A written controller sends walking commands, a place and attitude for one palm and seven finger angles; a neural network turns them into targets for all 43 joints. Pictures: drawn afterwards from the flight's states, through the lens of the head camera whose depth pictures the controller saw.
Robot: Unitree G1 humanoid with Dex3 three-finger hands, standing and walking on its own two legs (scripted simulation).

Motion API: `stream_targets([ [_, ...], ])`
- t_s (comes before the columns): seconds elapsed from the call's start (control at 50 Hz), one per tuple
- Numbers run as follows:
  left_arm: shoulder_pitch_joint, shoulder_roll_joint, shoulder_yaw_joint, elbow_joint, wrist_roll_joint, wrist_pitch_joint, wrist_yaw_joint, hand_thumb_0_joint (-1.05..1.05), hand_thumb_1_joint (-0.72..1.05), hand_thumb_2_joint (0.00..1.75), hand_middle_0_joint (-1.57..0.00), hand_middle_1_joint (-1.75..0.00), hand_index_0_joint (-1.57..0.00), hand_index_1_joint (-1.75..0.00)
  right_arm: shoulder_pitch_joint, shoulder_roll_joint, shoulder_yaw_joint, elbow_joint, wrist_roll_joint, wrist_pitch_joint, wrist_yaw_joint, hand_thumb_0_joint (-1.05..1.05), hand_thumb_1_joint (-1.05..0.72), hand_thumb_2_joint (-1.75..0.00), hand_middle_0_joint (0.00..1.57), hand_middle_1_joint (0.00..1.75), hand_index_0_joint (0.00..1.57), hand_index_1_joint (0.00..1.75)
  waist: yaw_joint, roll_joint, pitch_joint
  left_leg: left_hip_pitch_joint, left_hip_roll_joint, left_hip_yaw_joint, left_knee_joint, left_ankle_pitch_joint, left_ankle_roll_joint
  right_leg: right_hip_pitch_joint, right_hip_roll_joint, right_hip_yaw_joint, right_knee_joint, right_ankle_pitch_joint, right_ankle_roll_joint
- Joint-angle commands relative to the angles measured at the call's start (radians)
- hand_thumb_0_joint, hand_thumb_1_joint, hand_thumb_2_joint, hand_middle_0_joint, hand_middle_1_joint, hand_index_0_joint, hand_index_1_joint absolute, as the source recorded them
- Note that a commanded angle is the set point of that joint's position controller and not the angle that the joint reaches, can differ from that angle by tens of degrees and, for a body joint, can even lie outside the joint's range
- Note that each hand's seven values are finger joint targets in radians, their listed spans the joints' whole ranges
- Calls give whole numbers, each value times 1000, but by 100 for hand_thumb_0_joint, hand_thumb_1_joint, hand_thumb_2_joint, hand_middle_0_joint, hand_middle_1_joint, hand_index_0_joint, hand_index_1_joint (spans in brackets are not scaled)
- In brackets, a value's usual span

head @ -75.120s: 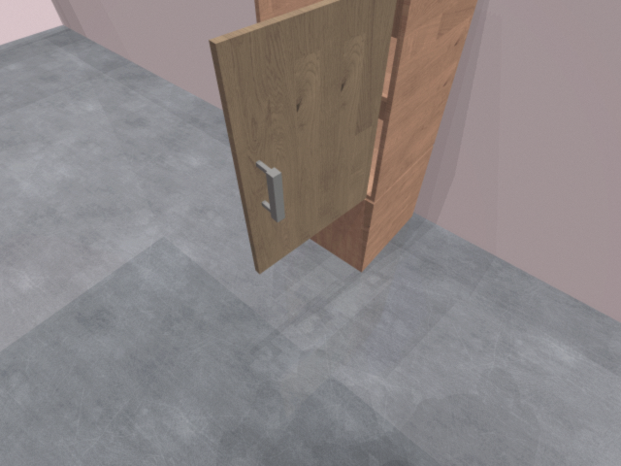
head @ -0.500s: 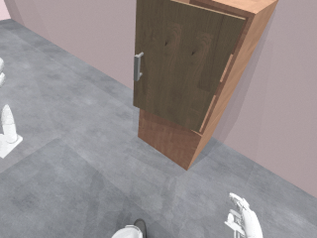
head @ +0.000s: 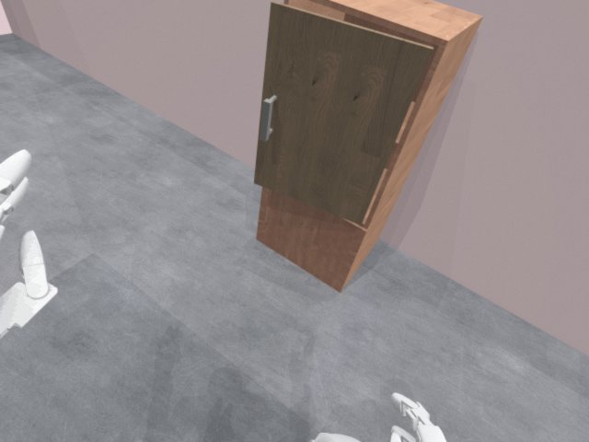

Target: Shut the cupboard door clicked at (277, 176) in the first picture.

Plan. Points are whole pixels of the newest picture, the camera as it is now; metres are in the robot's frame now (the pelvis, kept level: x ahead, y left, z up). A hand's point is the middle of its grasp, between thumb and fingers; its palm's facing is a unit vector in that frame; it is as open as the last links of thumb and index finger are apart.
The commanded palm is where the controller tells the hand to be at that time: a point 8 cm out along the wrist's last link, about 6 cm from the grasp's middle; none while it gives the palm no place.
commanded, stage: stop stepping back and stand still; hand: left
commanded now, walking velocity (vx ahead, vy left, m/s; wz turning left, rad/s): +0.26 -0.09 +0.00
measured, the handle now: (269, 118) +1.02 +0.07 -0.07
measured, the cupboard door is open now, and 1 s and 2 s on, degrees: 12 12 12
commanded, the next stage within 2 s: let the arm hang, fingers relaxed in 1.12 s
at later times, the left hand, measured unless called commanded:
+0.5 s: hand (5, 304) +0.20 +0.29 +0.16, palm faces +0.54 -0.77 -0.35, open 7.4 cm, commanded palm +0.12 +0.33 +0.16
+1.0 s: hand (39, 265) +0.26 +0.30 +0.14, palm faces +0.48 -0.76 -0.44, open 7.4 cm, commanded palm +0.19 +0.33 +0.16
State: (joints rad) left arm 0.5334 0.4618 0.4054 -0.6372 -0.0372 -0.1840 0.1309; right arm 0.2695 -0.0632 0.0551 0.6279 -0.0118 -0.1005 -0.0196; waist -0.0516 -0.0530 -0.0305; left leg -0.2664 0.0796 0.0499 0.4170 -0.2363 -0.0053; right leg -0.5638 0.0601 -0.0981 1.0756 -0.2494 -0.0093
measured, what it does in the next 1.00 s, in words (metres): steps on the spot: right foot, then left foot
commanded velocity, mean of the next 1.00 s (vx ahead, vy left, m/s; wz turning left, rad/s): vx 0.02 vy -0.01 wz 0.00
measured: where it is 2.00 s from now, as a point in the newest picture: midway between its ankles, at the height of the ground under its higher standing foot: outside the picture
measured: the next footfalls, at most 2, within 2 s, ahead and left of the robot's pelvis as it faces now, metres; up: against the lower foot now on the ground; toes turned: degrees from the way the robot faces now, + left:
right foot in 0.20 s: -0.04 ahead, -0.10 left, +0.00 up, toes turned -2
left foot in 0.46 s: +0.08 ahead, +0.15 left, +0.00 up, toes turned +6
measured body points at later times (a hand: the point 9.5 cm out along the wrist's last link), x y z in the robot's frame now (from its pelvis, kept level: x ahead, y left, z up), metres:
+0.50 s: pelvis +0.00 +0.02 -0.04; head +0.00 +0.04 +0.41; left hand +0.17 +0.33 +0.18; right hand +0.16 -0.24 -0.11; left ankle +0.04 +0.16 -0.76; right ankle -0.07 -0.09 -0.75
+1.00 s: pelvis +0.06 +0.02 -0.02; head +0.08 +0.02 +0.43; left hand +0.23 +0.33 +0.16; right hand +0.23 -0.22 -0.11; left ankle +0.04 +0.15 -0.75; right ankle +0.00 -0.07 -0.75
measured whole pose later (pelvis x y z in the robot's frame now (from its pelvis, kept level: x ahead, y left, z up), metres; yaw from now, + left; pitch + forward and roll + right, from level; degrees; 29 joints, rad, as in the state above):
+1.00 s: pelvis +0.06 +0.02 -0.02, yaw +2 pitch +1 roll +0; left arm 0.50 0.38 0.40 -0.46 -0.04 -0.15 0.18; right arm 0.20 -0.23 -0.02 0.64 0.03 -0.04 -0.08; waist 0.00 -0.01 0.01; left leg -0.24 0.03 0.06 0.54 -0.31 -0.01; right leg -0.17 0.02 -0.06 0.56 -0.37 -0.02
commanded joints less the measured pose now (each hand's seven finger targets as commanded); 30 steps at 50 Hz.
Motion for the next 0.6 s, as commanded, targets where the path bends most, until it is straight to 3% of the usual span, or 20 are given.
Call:
stream_targets([
  [0.0,61,191,184,-100,-6,-32,33,0,90,90,-20,-30,-20,-30,-155,-220,-88,-157,-11,7,-54,0,-90,-90,20,30,20,30,54,289,-8,-139,186,-118,-378,-442,-6,219,6,-55,-211,-66,-5],
  [0.04,20,192,190,-47,-14,-8,38,0,90,90,-20,-30,-20,-30,-142,-216,-88,-154,-14,21,-71,0,-90,-90,20,30,20,30,50,282,-36,-151,186,-67,-342,-385,18,355,18,-86,-345,-178,-18],
  [0.1,-3,179,150,10,-28,40,37,0,90,90,-20,-30,-20,-30,-146,-230,-91,-156,-5,21,-76,0,-90,-90,20,30,20,30,57,239,-83,-170,112,-2,-144,-341,-32,552,48,-117,-599,-278,-51],
  [0.12,-14,172,130,17,-22,54,37,0,90,90,-20,-30,-20,-30,-140,-231,-92,-151,3,23,-70,0,-90,-90,20,30,20,30,55,119,-90,-246,53,41,44,-347,-35,613,-14,-37,-684,-272,-91],
  [0.14,-28,175,123,20,-17,63,38,0,90,90,-20,-30,-20,-30,-134,-225,-98,-145,18,30,-61,0,-90,-90,20,30,20,30,52,-77,-78,-329,-6,81,342,-286,-12,571,-188,199,-760,-275,-165],
  [0.16,-61,191,127,-19,-3,51,43,0,90,90,-20,-30,-20,-30,-148,-236,-102,-154,25,30,-53,0,-90,-90,20,30,20,30,69,-152,-32,-481,-57,-20,617,-266,10,497,-414,588,-907,-376,-258],
  [0.18,-130,189,122,-66,-14,26,44,0,90,90,-20,-30,-20,-30,-172,-263,-102,-141,8,22,-52,0,-90,-90,20,30,20,30,52,-106,85,-551,-42,-68,778,-210,-4,390,-468,591,-939,-277,-277],
  [0.2,-185,260,179,-97,-12,-10,50,0,90,90,-20,-30,-20,-30,-190,-266,-92,-147,0,-1,-42,0,-90,-90,20,30,20,30,37,-118,91,-539,-6,-77,830,-175,-19,329,-476,621,-929,-163,-299],
  [0.22,-168,166,113,-36,0,-26,55,0,90,90,-20,-30,-20,-30,-147,-246,-98,-129,6,-5,-41,0,-90,-90,20,30,20,30,31,-115,7,-542,14,-87,762,-150,-24,430,-423,514,-874,-261,-261],
  [0.24,-155,95,42,13,1,-20,45,0,90,90,-20,-30,-20,-30,-135,-277,-122,-128,17,1,-46,0,-90,-90,20,30,20,30,25,-103,68,-490,-3,-69,752,-47,-26,352,-350,460,-885,-296,-217],
  [0.26,-247,131,57,-61,4,-21,47,0,90,90,-20,-30,-20,-30,-170,-281,-123,-133,22,11,-58,0,-90,-90,20,30,20,30,32,-93,97,-434,29,-77,682,-39,-20,283,-346,399,-864,-286,-201],
  [0.3,-299,133,50,-68,14,-46,55,0,90,90,-20,-30,-20,-30,-185,-256,-104,-124,14,4,-84,0,-90,-90,20,30,20,30,36,20,157,-285,21,-11,509,-48,-2,197,-337,290,-852,-182,-186],
  [0.34,-337,156,63,-91,24,-59,69,0,90,90,-20,-30,-20,-30,-182,-242,-102,-119,8,-13,-94,0,-90,-90,20,30,20,30,56,20,130,-135,-10,56,354,-48,12,211,-314,214,-806,-129,-172],
  [0.4,-301,178,101,-131,16,-70,81,0,90,90,-20,-30,-20,-30,-150,-246,-105,-127,6,-39,-104,0,-90,-90,20,30,20,30,48,67,68,82,-63,108,148,7,14,212,-245,142,-659,-74,-131],
  [0.42,-268,178,116,-164,7,-78,81,0,90,90,-20,-30,-20,-30,-130,-261,-116,-135,11,-44,-104,0,-90,-90,20,30,20,30,35,155,20,180,-35,52,84,9,29,202,-210,112,-509,13,-98],
  [0.44,-216,186,149,-185,-1,-85,83,0,90,90,-20,-30,-20,-30,-118,-288,-125,-148,12,-44,-101,0,-90,-90,20,30,20,30,34,348,-47,264,92,-166,13,114,83,144,-122,51,-321,-21,-34],
  [0.46,-145,182,161,-170,-1,-94,80,0,90,90,-20,-30,-20,-30,-112,-285,-125,-159,11,-47,-90,0,-90,-90,20,30,20,30,42,440,-82,313,226,-360,-36,334,139,89,-60,28,-210,-234,-2],
  [0.48,-109,190,183,-147,-3,-99,73,0,90,90,-20,-30,-20,-30,-116,-260,-114,-166,9,-49,-74,0,-90,-90,20,30,20,30,48,337,-73,276,245,-371,-57,513,161,100,-39,70,-178,-272,5],
  [0.5,-103,211,209,-157,-9,-99,59,0,90,90,-20,-30,-20,-30,-117,-245,-106,-140,-2,-55,-66,0,-90,-90,20,30,20,30,34,348,-91,227,238,-344,-70,529,142,137,-62,82,-183,-256,11],
  [0.58,117,155,224,-82,-23,-70,44,0,90,90,-20,-30,-20,-30,-101,-253,-108,-153,23,-44,-28,0,-90,-90,20,30,20,30,42,249,-117,107,170,-78,20,447,68,335,-58,22,-541,-59,24],
])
